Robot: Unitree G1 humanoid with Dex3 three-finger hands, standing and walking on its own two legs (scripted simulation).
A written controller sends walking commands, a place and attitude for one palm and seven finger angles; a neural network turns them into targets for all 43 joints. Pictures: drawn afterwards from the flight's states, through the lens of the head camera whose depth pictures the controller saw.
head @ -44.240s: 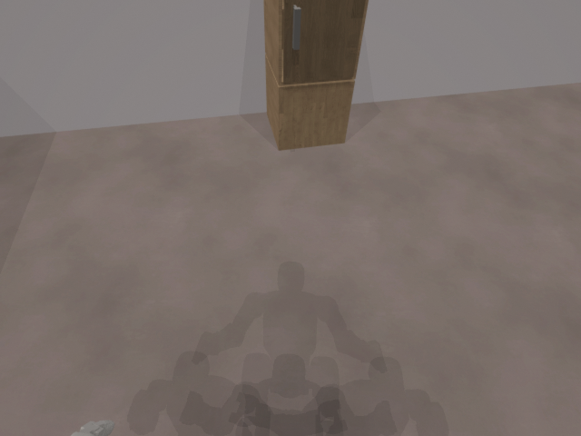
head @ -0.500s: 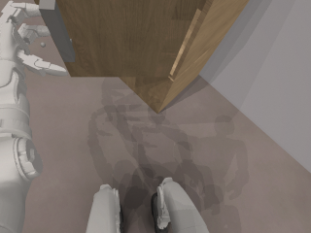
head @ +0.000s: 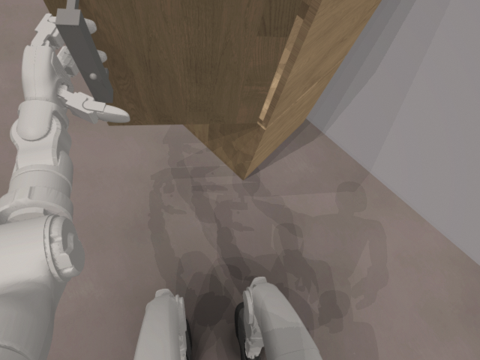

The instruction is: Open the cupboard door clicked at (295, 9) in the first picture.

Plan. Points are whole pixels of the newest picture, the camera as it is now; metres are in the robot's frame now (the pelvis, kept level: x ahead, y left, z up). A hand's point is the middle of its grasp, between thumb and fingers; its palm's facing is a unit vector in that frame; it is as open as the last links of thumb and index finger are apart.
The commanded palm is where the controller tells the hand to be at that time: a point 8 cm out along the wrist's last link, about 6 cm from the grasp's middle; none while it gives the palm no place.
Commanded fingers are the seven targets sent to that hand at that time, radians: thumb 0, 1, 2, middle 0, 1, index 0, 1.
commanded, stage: slide the fingers in behind the handle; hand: left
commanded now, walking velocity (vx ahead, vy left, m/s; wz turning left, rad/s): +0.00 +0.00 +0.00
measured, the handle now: (90, 52) +0.59 +0.18 +0.04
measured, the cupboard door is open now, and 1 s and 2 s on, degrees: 49 49 75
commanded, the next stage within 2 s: close the thumb around the handle in 0.40 s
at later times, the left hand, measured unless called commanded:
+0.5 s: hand (95, 76) +0.54 +0.17 +0.05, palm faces +0.00 -1.00 -0.02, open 13.9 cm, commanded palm +0.53 +0.20 +0.05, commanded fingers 0.00 -0.44 0.32 -0.30 -1.21 -0.30 -1.21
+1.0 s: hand (95, 75) +0.55 +0.17 +0.04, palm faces +0.00 -1.00 -0.02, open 7.5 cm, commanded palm +0.53 +0.20 +0.05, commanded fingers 0.00 0.90 0.90 -0.40 -1.35 -0.40 -1.35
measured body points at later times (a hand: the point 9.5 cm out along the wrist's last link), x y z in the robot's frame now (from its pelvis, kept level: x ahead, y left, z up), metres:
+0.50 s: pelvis +0.00 +0.00 +0.00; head +0.18 +0.03 +0.41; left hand +0.54 +0.22 +0.05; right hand +0.00 -0.26 -0.11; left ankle +0.02 +0.09 -0.60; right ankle +0.04 -0.12 -0.60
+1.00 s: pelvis +0.00 +0.00 +0.00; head +0.18 +0.03 +0.41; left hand +0.54 +0.22 +0.05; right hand +0.00 -0.26 -0.11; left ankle +0.02 +0.09 -0.60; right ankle +0.04 -0.12 -0.60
